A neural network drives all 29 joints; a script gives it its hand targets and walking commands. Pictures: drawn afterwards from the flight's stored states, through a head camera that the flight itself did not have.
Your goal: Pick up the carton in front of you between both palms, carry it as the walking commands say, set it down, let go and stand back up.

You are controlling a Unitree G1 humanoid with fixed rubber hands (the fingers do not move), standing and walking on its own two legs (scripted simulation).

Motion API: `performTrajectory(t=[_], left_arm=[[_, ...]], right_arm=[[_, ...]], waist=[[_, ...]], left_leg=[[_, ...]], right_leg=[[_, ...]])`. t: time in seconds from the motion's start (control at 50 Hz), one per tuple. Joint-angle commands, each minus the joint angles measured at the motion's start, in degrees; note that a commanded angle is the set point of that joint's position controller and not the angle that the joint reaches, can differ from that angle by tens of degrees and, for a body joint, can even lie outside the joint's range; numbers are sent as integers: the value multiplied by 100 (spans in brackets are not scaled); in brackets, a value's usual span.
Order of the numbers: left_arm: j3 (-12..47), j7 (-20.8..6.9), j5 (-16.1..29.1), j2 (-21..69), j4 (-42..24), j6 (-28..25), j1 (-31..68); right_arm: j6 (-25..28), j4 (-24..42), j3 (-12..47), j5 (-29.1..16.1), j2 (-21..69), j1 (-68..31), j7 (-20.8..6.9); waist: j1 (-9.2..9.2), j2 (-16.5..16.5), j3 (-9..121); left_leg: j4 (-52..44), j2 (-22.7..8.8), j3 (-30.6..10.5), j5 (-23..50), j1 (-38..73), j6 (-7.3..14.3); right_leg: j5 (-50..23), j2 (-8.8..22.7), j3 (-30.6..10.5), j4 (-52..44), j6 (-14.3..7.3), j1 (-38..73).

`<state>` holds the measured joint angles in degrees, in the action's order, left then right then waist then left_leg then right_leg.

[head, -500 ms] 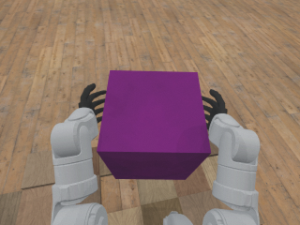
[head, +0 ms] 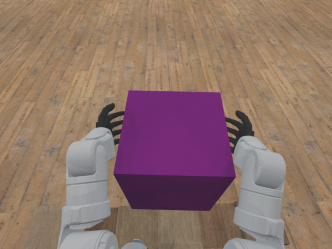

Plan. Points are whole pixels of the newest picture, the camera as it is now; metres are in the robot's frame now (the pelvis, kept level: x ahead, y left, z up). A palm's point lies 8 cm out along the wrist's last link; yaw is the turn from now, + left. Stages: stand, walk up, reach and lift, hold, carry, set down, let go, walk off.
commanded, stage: carry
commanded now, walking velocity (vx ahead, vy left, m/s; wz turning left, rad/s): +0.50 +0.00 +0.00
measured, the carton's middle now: (172, 155) +0.34 +0.03 +0.04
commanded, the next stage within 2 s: none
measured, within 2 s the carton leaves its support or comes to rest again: neither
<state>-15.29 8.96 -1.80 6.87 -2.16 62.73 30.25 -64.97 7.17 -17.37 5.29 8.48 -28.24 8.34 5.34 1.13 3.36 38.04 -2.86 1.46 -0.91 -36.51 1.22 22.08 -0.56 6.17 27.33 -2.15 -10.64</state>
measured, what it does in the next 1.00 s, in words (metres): goes down: left foot, then right foot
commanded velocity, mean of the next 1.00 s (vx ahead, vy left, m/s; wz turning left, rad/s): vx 0.50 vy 0.00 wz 0.00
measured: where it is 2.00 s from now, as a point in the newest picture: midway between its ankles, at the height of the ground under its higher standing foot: (168, 118)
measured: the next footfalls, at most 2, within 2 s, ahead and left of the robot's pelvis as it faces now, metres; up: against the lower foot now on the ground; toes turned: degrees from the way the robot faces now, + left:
left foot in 0.10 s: +0.27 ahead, +0.12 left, -0.03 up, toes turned +4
right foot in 0.56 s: +0.51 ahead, -0.05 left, -0.02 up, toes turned -7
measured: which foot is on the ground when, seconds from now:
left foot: up 0.00-0.08, down 0.10-0.56, up 0.58-0.98, down 1.00-1.00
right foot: down 0.00-0.16, up 0.18-0.54, down 0.56-0.98, up 1.00-1.00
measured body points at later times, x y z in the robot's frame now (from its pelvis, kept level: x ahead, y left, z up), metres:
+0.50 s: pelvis +0.31 +0.05 -0.03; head +0.33 +0.05 +0.42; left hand +0.65 +0.19 +0.06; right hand +0.64 -0.11 +0.06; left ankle +0.23 +0.12 -0.76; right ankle +0.44 -0.07 -0.72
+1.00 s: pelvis +0.64 +0.07 -0.05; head +0.62 +0.08 +0.40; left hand +0.97 +0.23 +0.07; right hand +0.97 -0.07 +0.07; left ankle +0.74 +0.15 -0.79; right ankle +0.49 -0.04 -0.74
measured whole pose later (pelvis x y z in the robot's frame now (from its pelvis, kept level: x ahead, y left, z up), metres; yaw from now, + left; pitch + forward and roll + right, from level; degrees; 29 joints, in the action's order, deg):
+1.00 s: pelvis +0.64 +0.07 -0.05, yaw -1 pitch +3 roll -3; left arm -13.4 9.3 -2.9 6.7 0.5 61.4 28.0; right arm -62.9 4.0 -15.7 4.6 7.2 -25.2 8.0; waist 3.0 2.9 6.3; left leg 23.8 -2.5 5.6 2.3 -23.8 2.7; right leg 23.8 0.1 6.8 43.6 -1.8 -9.9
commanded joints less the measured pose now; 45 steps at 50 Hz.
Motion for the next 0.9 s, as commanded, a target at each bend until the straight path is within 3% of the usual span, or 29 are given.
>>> performTrajectory(t=[0.0, 0.04, 0.06, 0.08, 0.1, 0.12, 0.14, 0.16, 0.18, 0.2, 0.26, 0.3, 0.36, 0.42, 0.46, 0.5, 0.52, 0.54, 0.56, 0.58, 0.6, 0.64, 0.66, 0.68, 0.72, 0.76, 0.8, 0.84, 0.88], left_arm=[[3928, -448, 1450, 4722, -310, -63, 3348], [3906, -393, 1374, 4675, -199, -103, 3282], [3884, -366, 1310, 4662, -111, -114, 3196], [3838, -340, 1233, 4645, -8, -125, 3089], [3786, -311, 1151, 4605, 72, -128, 2982], [3722, -284, 1114, 4593, 86, -119, 2905], [3693, -267, 1126, 4597, -73, -126, 2794], [3689, -229, 1163, 4666, -138, -151, 3077], [3637, -202, 1086, 4835, -90, -203, 3017], [3614, -193, 1005, 4954, -91, -283, 2936], [3640, -203, 818, 5110, -226, -525, 2711], [3659, -187, 670, 4947, -306, -653, 2474], [3711, -141, 546, 4648, -458, -729, 2194], [3754, -119, 595, 4368, -662, -720, 2156], [3763, -107, 673, 4155, -774, -657, 2218], [3710, -86, 741, 3923, -646, -543, 2151], [3665, -71, 761, 3816, -532, -490, 2112], [3591, -52, 787, 3688, -397, -444, 1945], [3508, -29, 824, 3540, -384, -402, 1818], [3513, 34, 903, 3411, -489, -384, 2185], [3534, 47, 1057, 3567, -505, -334, 2265], [3778, -17, 1424, 3860, -814, -296, 2824], [3887, -67, 1576, 3993, -903, -279, 3142], [3979, -122, 1694, 4112, -936, -264, 3300], [3989, -212, 1754, 4231, -831, -222, 3329], [3915, -263, 1671, 4292, -618, -169, 3142], [3862, -300, 1546, 4400, -406, -117, 2872], [3836, -331, 1430, 4483, -287, -95, 2784], [3790, -339, 1316, 4498, -195, -106, 2809]], right_arm=[[218, -124, 3507, -822, 4170, -3051, -75], [249, -165, 3462, -827, 4042, -2956, -88], [262, -210, 3434, -834, 3972, -2877, -87], [279, -293, 3390, -836, 3886, -2751, -81], [306, -407, 3343, -817, 3787, -2574, -72], [347, -442, 3331, -763, 3660, -2713, -38], [394, -527, 3408, -845, 3791, -2551, -20], [439, -476, 3440, -993, 4023, -2472, -42], [507, -216, 3628, -1138, 4254, -2741, -67], [589, 39, 3855, -1335, 4498, -3063, -119], [868, 489, 4366, -1857, 4944, -3598, -282], [979, 485, 4516, -1959, 4894, -3444, -339], [1039, 403, 4559, -1944, 4644, -3079, -343], [1009, 366, 4499, -1845, 4405, -2882, -281], [951, 353, 4390, -1736, 4205, -2799, -207], [841, 218, 4172, -1524, 3897, -2573, -102], [777, 143, 4045, -1403, 3730, -2440, -37], [716, 160, 3938, -1322, 3551, -2415, 31], [659, 215, 3828, -1265, 3384, -2547, 114], [592, 277, 3681, -1230, 3370, -2460, 158], [556, 370, 3595, -1228, 3306, -2700, 214], [502, 383, 3429, -1246, 3365, -2901, 259], [477, 332, 3324, -1156, 3397, -2924, 261], [447, 259, 3281, -1090, 3439, -2877, 253], [389, 104, 3280, -971, 3513, -2838, 214], [340, -16, 3358, -904, 3669, -2733, 158], [294, -72, 3418, -890, 3804, -2606, 91], [264, -79, 3475, -898, 3896, -2594, 23], [267, -63, 3549, -942, 3937, -2767, -35]], waist=[[78, -640, 1591], [50, -648, 1316], [-82, -706, 1310], [-367, -525, 1559], [-683, -188, 1910], [-747, 897, 2717], [-902, 2142, 3150], [-874, 1520, 2837], [-936, 791, 2736], [-891, 368, 2618], [-781, 507, 2685], [-811, 538, 2598], [-878, 561, 2381], [-835, 600, 1962], [-761, 650, 1691], [-588, 629, 1729], [-409, 424, 1906], [-158, 243, 2217], [132, -278, 2415], [11, -1809, 2452], [-51, -1567, 2433], [-20, -321, 2008], [-79, -261, 1913], [-141, -293, 1948], [-115, -526, 1878], [-53, -730, 1922], [-18, -623, 1791], [-2, -652, 1618], [-1, -758, 1449]], left_leg=[[-641, 46, 128, 798, 41, 133], [-1112, 13, 165, 848, 361, 262], [-1334, -5, 242, 966, 769, 324], [-1438, 245, 674, 573, 1922, 284], [-1168, 355, 772, 122, 3205, 184], [-549, -823, -813, 427, 5060, 772], [-1101, -1677, -2945, -60, 5852, 1419], [-1287, -1631, -3053, 167, 5670, 1339], [-1246, -1549, -2818, 704, 5513, 1297], [-1150, -1487, -2536, 1172, 5291, 1260], [-1441, -1276, -1991, 396, 4525, 1136], [-1534, -1225, -1748, 67, 4359, 1206], [-1691, -1151, -1417, 209, 4304, 1285], [-1901, -923, -896, 533, 3695, 1080], [-1970, -814, -565, 565, 3336, 886], [-1286, -700, -101, 1880, 3307, 642], [-472, -532, 260, 2525, 3159, 482], [575, -340, 468, 2590, 2752, 312], [1893, -50, 435, 1090, 1561, 144], [3324, 894, 257, -2124, -213, -12], [4051, 528, -323, -2763, -803, 162], [3586, 190, -444, -2524, -855, 187], [3087, 61, -480, -2407, -736, 178], [2450, -19, -464, -2332, -454, 152], [1421, 116, -128, -2161, -91, 49], [853, 38, -119, -1224, -37, 9], [65, 36, -19, -343, 79, -30], [-622, 189, 277, 213, 501, -49], [-1010, 219, 391, 531, 837, 13]], right_leg=[[-2842, 1236, -1016, -24, -679, 1466], [-2661, 1228, -975, 130, -569, 1306], [-2800, 1180, -888, 374, -472, 1244], [-3197, 1044, -633, 906, -308, 876], [-3199, 736, -259, 2041, -94, 299], [-1941, 480, -210, 3530, 194, -1171], [808, -273, -300, 4982, 412, -2620], [1036, -81, -533, 5341, 386, -3147], [911, 19, -548, 5388, 350, -3324], [744, 136, -561, 5193, 269, -3491], [383, 333, -662, 4545, 171, -3137], [474, 323, -536, 4168, 145, -3273], [80, 367, -347, 3289, 145, -3467], [-933, 288, -98, 1851, 87, -2655], [-1141, 140, 191, 1171, 31, -2015], [-1385, -86, 475, 911, -94, -1291], [-1466, -266, 686, 474, -175, -525], [-1735, -217, 490, 255, -281, 489], [-1185, 668, -988, 30, -495, 1547], [-1462, 1854, -3566, -542, -1390, 2313], [-1183, 2097, -4008, -522, -1620, 2375], [-1844, 1898, -3210, -498, -1468, 1605], [-1854, 1812, -2869, -513, -1296, 1321], [-1609, 1671, -2477, -577, -1119, 1084], [-1824, 1524, -1907, -674, -1075, 802], [-2228, 1535, -1659, -634, -1073, 959], [-2297, 1366, -1252, -584, -908, 983], [-2212, 1130, -876, -499, -702, 807], [-2148, 1106, -779, -367, -578, 700]])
